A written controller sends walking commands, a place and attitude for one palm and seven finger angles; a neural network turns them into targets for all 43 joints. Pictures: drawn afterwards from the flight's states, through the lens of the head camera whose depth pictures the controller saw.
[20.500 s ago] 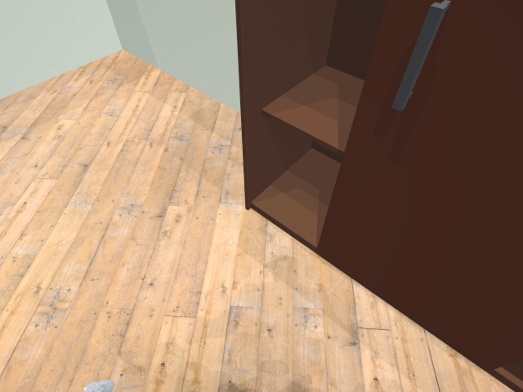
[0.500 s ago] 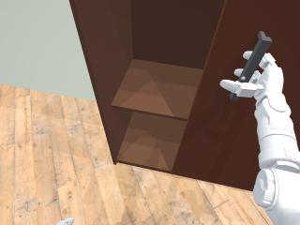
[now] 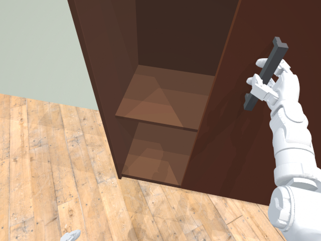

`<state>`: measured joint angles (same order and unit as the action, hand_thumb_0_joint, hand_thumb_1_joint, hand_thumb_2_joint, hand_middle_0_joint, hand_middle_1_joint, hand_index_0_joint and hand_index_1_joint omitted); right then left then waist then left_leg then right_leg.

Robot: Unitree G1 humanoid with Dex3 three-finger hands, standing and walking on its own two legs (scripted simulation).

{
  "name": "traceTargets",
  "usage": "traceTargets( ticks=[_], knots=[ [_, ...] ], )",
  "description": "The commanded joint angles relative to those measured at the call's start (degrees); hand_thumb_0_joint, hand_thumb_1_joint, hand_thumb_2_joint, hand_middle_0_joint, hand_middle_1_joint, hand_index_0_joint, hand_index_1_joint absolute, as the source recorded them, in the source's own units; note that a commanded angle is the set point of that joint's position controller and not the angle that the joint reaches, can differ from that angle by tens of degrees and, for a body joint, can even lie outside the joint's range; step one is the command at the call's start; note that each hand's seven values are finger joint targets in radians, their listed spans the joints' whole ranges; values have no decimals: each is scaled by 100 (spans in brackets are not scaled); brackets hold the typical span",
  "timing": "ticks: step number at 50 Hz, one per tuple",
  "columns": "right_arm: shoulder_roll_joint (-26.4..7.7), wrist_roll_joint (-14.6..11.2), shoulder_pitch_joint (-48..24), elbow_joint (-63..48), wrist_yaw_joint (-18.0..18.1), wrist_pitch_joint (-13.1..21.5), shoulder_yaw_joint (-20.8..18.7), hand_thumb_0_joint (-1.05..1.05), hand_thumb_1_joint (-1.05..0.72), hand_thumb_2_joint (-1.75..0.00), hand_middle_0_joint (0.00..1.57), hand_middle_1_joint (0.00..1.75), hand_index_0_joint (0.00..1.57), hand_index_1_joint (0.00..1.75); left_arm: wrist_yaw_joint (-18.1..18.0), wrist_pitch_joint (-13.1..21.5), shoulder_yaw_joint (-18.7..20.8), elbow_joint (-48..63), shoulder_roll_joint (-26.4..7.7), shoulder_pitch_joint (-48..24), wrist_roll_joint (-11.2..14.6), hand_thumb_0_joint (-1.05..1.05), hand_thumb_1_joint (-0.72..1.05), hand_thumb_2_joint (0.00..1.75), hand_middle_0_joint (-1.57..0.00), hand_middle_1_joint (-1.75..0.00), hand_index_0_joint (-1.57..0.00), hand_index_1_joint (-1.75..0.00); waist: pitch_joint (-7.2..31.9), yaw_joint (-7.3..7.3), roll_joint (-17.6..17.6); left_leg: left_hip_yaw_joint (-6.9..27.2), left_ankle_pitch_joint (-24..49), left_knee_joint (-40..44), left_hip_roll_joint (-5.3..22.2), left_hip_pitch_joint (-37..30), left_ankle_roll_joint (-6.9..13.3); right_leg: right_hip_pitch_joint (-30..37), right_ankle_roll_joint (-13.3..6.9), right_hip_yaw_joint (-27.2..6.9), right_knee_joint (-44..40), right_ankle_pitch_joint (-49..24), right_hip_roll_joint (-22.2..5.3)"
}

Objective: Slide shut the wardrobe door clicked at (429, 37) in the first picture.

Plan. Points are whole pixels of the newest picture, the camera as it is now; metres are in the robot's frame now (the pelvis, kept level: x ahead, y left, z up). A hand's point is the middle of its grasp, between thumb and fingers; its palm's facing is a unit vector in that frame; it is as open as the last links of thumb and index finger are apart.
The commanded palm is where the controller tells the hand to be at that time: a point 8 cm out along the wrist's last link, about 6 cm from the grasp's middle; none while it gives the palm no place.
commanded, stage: grip the handle and tug to test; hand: right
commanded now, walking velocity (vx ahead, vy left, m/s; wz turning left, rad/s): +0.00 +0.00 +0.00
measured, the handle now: (261, 76) +0.51 -0.19 +0.17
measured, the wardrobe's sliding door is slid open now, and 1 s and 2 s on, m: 0.39 0.39 0.39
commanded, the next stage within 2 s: tug the door sideways, standing still in 0.62 s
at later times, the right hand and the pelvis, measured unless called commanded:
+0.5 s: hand (256, 86) +0.46 -0.16 +0.18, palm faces +0.10 +0.99 +0.02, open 6.0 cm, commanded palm +0.40 -0.21 +0.18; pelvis +0.00 +0.00 +0.00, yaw +1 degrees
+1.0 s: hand (255, 85) +0.46 -0.16 +0.18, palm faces +0.13 +0.99 +0.00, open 5.7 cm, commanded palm +0.43 -0.19 +0.18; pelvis +0.03 +0.00 +0.01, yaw -2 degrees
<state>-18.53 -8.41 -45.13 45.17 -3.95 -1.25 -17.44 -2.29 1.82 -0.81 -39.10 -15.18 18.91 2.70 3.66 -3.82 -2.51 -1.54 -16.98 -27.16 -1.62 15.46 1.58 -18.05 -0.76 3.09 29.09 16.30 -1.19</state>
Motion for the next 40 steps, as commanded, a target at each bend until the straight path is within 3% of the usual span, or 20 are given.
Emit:
traceTargets(
  ticks=[1, 5, 6, 10, 11, 14, 15, 16, 17, 19, 20, 21, 25, 26, 29, 31, 34, 36, 38, 40],
  knots=[
    [-1282, 13, -2549, -1339, -45, 329, -118, 0, -90, -90, 45, 140, 45, 140, -69, 192, 266, 626, -761, 85, 23, 0, 90, 90, -20, -30, -20, -30, 1952, 50, 122, 69, 3248, 20, 73, -549, -38, 1213, -193, -192, 63, -2702, 51],
    [-1394, 18, -2496, -1315, -29, 315, -192, 0, -90, -90, 45, 140, 45, 140, -76, 150, 255, 633, -772, 87, 15, 0, 90, 90, -20, -30, -20, -30, 1881, 53, 208, 68, 3216, 42, 76, -559, -33, 1160, -199, -199, 70, -2659, 43],
    [-1243, 6, -2579, -1310, -45, 308, -77, 0, -90, -90, 45, 140, 45, 140, -72, 157, 249, 653, -762, 61, 14, 0, 90, 90, -20, -30, -20, -30, 1853, 16, 145, 77, 3229, 48, 77, -519, -43, 1154, -204, -178, 55, -2603, 55],
    [-1560, 36, -2670, -1036, -34, 322, -286, 0, -90, -90, 45, 140, 45, 140, -104, 133, 248, 623, -805, 109, 19, 0, 90, 90, -20, -30, -20, -30, 1739, 8, 372, 93, 2929, 93, 83, -496, -45, 980, -216, -188, 32, -2227, 63],
    [-1376, 44, -2738, -1138, -60, 342, -107, 0, -90, -90, 45, 140, 45, 140, -101, 141, 241, 662, -776, 71, 28, 0, 90, 90, -20, -30, -20, -30, 1802, -9, 182, 100, 2932, 77, 86, -478, -41, 1037, -207, -180, 15, -2250, 72],
    [-1288, 7, -2426, -1363, -64, 371, -132, 0, -90, -90, 45, 140, 45, 140, -73, 166, 252, 728, -755, 41, 20, 0, 90, 90, -20, -30, -20, -30, 2080, 116, -28, 75, 3014, 30, 72, -541, -8, 1262, -183, -209, 36, -2553, 60],
    [-1340, -7, -2253, -1471, -53, 395, -200, 0, -90, -90, 45, 140, 45, 140, -65, 154, 270, 746, -754, 41, 21, 0, 90, 90, -20, -30, -20, -30, 2157, 147, 77, 76, 3145, 25, 69, -658, -9, 1278, -192, -204, 62, -2687, 50],
    [-1243, -23, -2181, -1529, -69, 385, -124, 0, -90, -90, 45, 140, 45, 140, -54, 156, 256, 768, -747, 1, 25, 0, 90, 90, -20, -30, -20, -30, 2158, 157, 3, 70, 3167, 21, 62, -648, -10, 1307, -183, -200, 39, -2704, 46],
    [-1300, -49, -2046, -1563, -70, 374, -193, 0, -90, -90, 45, 140, 45, 140, -56, 156, 271, 780, -758, 9, 34, 0, 90, 90, -20, -30, -20, -30, 2166, 173, 208, 61, 3161, 32, 51, -701, -19, 1295, -185, -212, 23, -2693, 34],
    [-1272, -82, -1869, -1611, -95, 322, -188, 0, -90, -90, 45, 140, 45, 140, -55, 158, 260, 811, -764, -61, 49, 0, 90, 90, -20, -30, -20, -30, 1972, 195, 217, 61, 3140, 66, 55, -716, -22, 1189, -186, -181, -23, -2566, 31],
    [-1281, -91, -1761, -1632, -99, 307, -192, 0, -90, -90, 45, 140, 45, 140, -59, 142, 263, 816, -783, -64, 44, 0, 90, 90, -20, -30, -20, -30, 1929, 194, 389, 60, 3193, 82, 60, -807, -24, 1113, -204, -163, -36, -2541, 31],
    [-1281, -97, -1792, -1813, -112, 297, -180, 0, -90, -90, 45, 140, 45, 140, -65, 141, 266, 848, -773, -112, 61, 0, 90, 90, -20, -30, -20, -30, 1912, 195, 270, 76, 3222, 88, 63, -796, -32, 1154, -203, -140, -60, -2530, 26],
    [-1084, -138, -1331, -2397, -108, 195, -93, 0, -90, -90, 45, 140, 45, 140, -41, 150, 276, 949, -722, -214, 64, 0, 90, 90, -20, -30, -20, -30, 2041, 301, -80, 53, 3412, 79, 65, -877, -4, 1437, -180, -151, -37, -3080, -2],
    [-1211, -161, -1091, -2540, -93, 162, -260, 0, -90, -90, 45, 140, 45, 140, -32, 147, 290, 969, -724, -196, 57, 0, 90, 90, -20, -30, -20, -30, 2156, 350, 65, 34, 3546, 58, 61, -981, -18, 1496, -173, -192, -54, -3308, -25],
    [-970, -208, -716, -3005, -114, -1, -96, 0, -90, -90, 45, 140, 45, 140, -21, 147, 282, 1048, -691, -319, 74, 0, 90, 90, -20, -30, -20, -30, 2116, 367, 14, 25, 3751, 80, 69, -1037, -44, 1603, -157, -155, -80, -3582, -45],
    [-1194, -256, -302, -3144, -86, -111, -383, 0, -90, -90, 45, 140, 45, 140, -16, 138, 288, 1067, -713, -350, 71, 0, 90, 90, -20, -30, -20, -30, 2063, 455, 216, 22, 4020, 82, 83, -1212, -62, 1534, -160, -135, -95, -3708, -58],
    [-1047, -270, -254, -3603, -84, -286, -259, 0, -90, -90, 45, 140, 45, 140, -24, 134, 290, 1118, -677, -431, 72, 0, 90, 90, -20, -30, -20, -30, 2112, 434, 13, 20, 4214, 81, 106, -1206, -78, 1717, -145, -129, -78, -4032, -70],
    [-1197, -279, 64, -3700, -46, -416, -440, 0, -90, -90, 45, 140, 45, 140, -21, 114, 275, 1126, -682, -462, 66, 0, 90, 90, -20, -30, -20, -30, 2088, 494, -12, 17, 4375, 75, 125, -1318, -81, 1673, -130, -113, -81, -4155, -66],
    [-1288, -212, -933, -3417, 5, -539, -322, 0, -90, -90, 45, 140, 45, 140, -91, 72, 274, 954, -725, -406, 58, 0, 90, 90, -20, -30, -20, -30, 1813, 270, 40, 12, 4030, 162, 95, -982, -80, 1633, -139, -118, -97, -3740, -54],
    [-861, -194, -1505, -3173, 62, -636, 67, 0, -90, -90, 45, 140, 45, 140, -115, 73, 259, 857, -701, -387, 50, 0, 90, 90, -20, -30, -20, -30, 1483, 94, 163, -22, 3614, 248, 73, -656, -61, 1558, -149, -155, -96, -3387, -56]
  ],
)
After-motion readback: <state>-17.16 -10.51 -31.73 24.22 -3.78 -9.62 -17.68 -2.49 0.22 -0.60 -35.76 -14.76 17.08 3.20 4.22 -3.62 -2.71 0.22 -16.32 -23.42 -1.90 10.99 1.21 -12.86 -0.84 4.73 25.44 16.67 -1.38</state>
